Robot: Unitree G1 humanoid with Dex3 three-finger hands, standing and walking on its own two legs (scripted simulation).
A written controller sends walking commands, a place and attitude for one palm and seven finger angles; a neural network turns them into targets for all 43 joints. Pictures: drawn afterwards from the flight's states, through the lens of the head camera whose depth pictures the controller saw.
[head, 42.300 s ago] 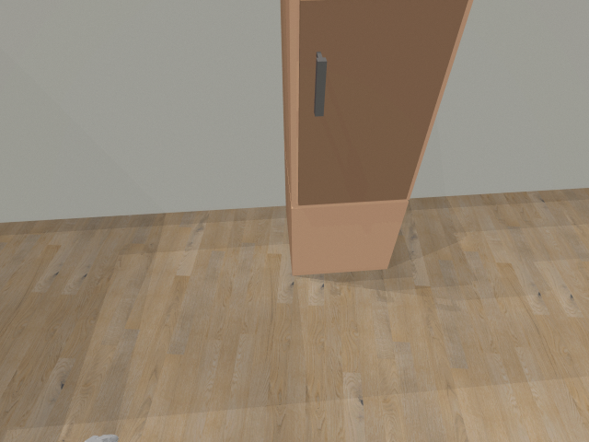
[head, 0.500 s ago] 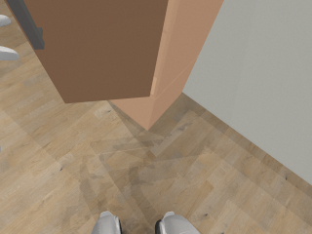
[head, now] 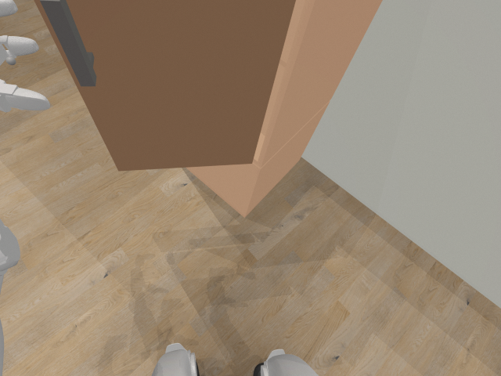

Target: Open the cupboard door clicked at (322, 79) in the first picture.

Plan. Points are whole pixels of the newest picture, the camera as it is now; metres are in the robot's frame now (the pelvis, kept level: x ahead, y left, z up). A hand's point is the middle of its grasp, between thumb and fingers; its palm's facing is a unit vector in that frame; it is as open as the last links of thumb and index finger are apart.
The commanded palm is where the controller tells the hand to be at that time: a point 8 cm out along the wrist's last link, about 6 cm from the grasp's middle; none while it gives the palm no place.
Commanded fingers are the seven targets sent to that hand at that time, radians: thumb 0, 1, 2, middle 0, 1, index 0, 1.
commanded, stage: move the hooked fingers beside the handle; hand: left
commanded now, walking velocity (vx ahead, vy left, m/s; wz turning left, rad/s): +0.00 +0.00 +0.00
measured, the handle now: (74, 34) +0.59 +0.21 +0.13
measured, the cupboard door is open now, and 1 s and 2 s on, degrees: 49 49 48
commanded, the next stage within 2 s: slide the fingers in behind the handle in 0.56 s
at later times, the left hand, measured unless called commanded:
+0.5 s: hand (12, 62) +0.52 +0.27 +0.14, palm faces +0.05 -1.00 +0.00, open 14.0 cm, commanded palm +0.52 +0.30 +0.13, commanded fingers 0.00 -0.50 0.30 -0.30 -1.20 -0.30 -1.20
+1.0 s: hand (34, 59) +0.54 +0.25 +0.13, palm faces +0.03 -1.00 +0.00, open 14.0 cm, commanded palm +0.53 +0.28 +0.12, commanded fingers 0.00 -0.50 0.30 -0.30 -1.20 -0.30 -1.20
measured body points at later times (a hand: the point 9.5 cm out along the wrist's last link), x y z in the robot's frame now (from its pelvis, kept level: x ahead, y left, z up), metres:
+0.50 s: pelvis -0.01 -0.01 -0.01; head +0.13 +0.02 +0.42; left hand +0.51 +0.32 +0.14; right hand -0.06 -0.28 -0.10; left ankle +0.02 +0.10 -0.69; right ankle -0.04 -0.14 -0.69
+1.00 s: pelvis -0.01 +0.00 -0.01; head +0.14 +0.04 +0.42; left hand +0.53 +0.31 +0.13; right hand -0.06 -0.26 -0.10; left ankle +0.02 +0.10 -0.69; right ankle -0.04 -0.14 -0.69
